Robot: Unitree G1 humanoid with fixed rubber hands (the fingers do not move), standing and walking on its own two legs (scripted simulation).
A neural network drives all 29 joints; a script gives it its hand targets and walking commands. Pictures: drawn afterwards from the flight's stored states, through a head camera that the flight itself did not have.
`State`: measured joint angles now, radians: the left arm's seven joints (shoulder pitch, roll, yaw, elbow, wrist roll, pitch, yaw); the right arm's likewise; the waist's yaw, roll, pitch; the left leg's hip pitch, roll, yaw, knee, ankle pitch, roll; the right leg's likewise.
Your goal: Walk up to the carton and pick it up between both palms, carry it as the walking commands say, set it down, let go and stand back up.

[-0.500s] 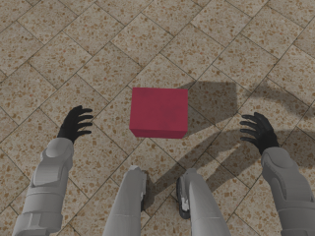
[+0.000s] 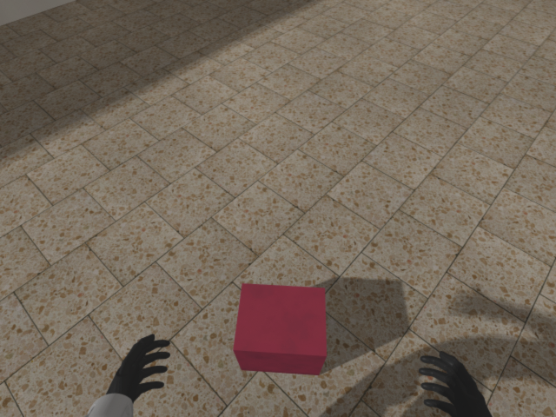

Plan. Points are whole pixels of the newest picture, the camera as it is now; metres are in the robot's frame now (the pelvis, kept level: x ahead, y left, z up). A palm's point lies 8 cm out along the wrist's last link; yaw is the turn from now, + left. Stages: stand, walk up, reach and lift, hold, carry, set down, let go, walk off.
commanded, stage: let go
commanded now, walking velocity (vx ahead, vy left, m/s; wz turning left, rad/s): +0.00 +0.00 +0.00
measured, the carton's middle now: (281, 330) +0.44 +0.03 -0.63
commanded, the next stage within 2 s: stand in 0.28 s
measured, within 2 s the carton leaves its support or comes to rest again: neither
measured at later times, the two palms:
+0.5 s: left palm (112, 404) +0.16 +0.26 -0.08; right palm (476, 413) +0.16 -0.25 -0.08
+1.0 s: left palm (94, 414) +0.15 +0.28 -0.07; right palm out of the picture +0.09 -0.26 -0.09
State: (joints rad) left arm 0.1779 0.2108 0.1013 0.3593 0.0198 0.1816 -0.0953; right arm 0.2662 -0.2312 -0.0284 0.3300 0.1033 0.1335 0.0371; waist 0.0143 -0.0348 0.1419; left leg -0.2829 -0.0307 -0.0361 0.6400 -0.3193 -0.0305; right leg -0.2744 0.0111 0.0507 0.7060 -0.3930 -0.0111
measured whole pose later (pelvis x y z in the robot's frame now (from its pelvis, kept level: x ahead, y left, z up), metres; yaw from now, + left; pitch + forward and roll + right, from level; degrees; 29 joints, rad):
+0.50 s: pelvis +0.02 +0.00 +0.01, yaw +0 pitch +0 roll +2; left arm 0.18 0.25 0.08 0.63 0.03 0.09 -0.03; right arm 0.22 -0.23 -0.05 0.61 0.09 0.07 0.03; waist 0.01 -0.03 0.03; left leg -0.26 -0.03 -0.04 0.59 -0.32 -0.03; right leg -0.25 0.01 0.05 0.65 -0.40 -0.01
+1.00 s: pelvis +0.02 +0.00 +0.01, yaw +0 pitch -1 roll +2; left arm 0.22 0.29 0.08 0.80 0.05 -0.01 -0.02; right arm 0.38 -0.23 -0.08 0.79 0.07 -0.02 0.00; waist 0.01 -0.04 -0.21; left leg -0.26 -0.03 -0.04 0.59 -0.32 -0.02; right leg -0.25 0.01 0.05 0.65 -0.39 -0.01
